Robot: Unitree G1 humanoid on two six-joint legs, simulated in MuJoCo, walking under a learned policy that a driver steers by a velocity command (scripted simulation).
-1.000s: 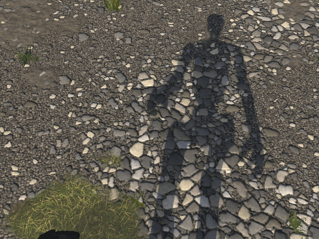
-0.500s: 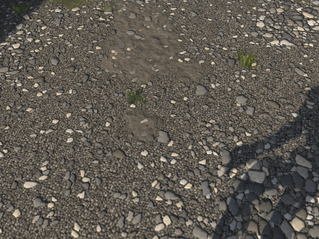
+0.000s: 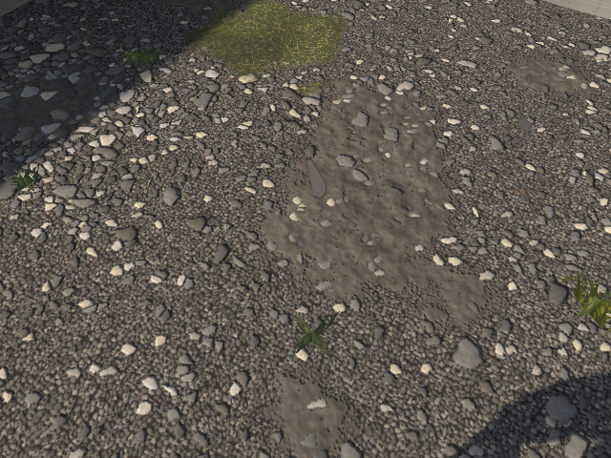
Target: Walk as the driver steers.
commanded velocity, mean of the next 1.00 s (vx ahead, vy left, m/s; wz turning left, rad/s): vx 1.00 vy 0.00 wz -0.83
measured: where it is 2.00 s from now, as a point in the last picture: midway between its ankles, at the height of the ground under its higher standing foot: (587, 188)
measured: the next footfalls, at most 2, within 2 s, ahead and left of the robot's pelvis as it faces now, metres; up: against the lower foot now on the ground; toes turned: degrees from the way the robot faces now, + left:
left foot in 0.24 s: +0.41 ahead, +0.12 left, +0.00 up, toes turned -12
right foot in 0.66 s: +0.74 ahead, -0.21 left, +0.00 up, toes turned -36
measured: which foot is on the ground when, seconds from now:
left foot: up 0.00-0.22, down 0.24-0.66, up 0.68-1.00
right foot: down 0.00-0.22, up 0.24-0.64, down 0.66-1.00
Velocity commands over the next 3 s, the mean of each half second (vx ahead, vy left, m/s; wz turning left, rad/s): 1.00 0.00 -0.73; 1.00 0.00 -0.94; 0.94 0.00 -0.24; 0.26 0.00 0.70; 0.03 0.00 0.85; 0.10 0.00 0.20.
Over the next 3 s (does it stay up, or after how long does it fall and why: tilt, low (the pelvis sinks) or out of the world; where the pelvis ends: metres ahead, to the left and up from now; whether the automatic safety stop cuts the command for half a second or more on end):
stays up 1.40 -0.86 0.01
